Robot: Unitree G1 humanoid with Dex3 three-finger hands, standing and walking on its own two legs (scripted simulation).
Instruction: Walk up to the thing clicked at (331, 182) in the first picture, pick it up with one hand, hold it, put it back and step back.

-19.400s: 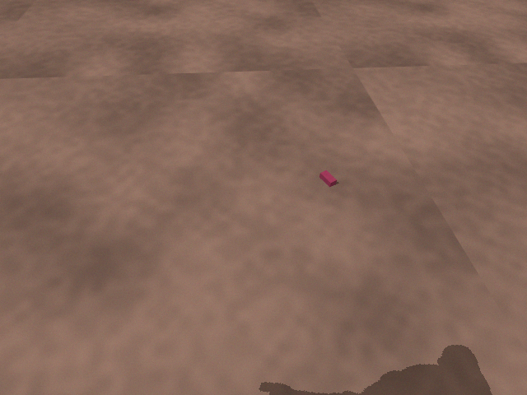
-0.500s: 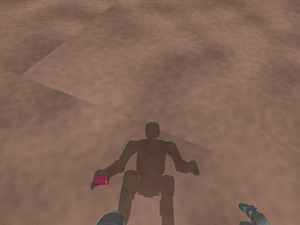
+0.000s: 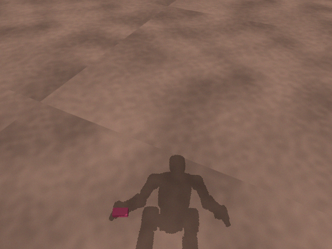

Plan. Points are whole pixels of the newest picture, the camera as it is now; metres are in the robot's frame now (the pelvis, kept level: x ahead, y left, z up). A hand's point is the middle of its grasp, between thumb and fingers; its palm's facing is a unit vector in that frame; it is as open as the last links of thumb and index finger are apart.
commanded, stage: walk up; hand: left
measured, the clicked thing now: (120, 212) +0.47 +0.25 -0.75
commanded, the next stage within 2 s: stand in 1.10 s
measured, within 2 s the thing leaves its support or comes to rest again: neither
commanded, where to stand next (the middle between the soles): +0.08 +0.00 m, yaw +0 degrees
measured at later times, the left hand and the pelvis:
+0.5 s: hand out of the picture +0.10 +0.27 -0.14, palm faces +0.01 -0.93 -0.36, open 7.4 cm; pelvis +0.02 +0.00 +0.01, yaw +1 degrees
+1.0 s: hand out of the picture +0.10 +0.26 -0.14, palm faces +0.03 -0.94 -0.35, open 7.4 cm; pelvis +0.02 +0.00 +0.01, yaw +2 degrees
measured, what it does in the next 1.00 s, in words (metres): stands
